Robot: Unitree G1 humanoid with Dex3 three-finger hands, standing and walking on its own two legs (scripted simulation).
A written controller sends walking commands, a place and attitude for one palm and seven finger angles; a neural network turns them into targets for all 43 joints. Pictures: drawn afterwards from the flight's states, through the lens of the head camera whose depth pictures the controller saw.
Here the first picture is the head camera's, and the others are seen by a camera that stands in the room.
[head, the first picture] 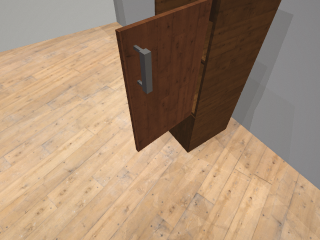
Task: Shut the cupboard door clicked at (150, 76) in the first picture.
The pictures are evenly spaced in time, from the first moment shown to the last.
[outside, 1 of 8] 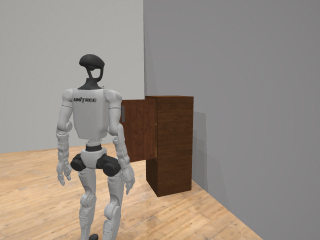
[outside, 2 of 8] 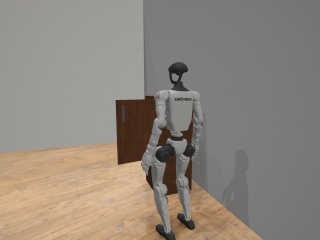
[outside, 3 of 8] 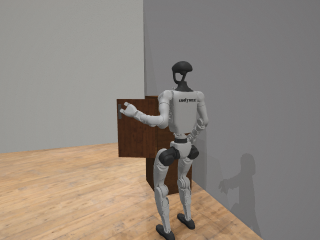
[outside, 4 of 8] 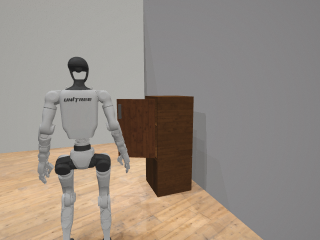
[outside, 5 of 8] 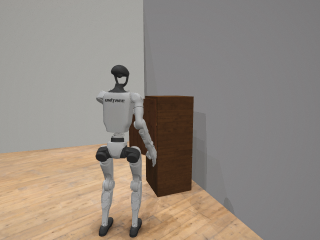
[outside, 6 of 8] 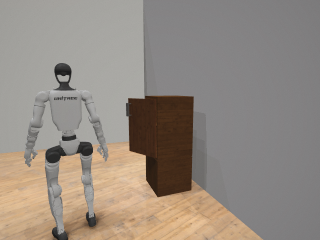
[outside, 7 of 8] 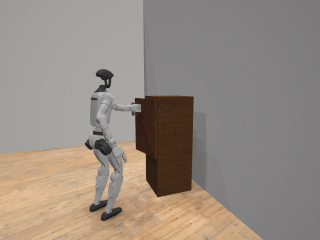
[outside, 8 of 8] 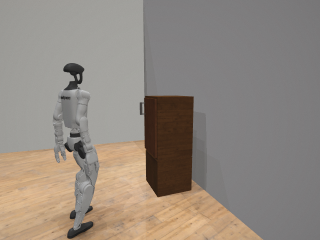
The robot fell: no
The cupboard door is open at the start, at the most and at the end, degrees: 97 97 0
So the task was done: yes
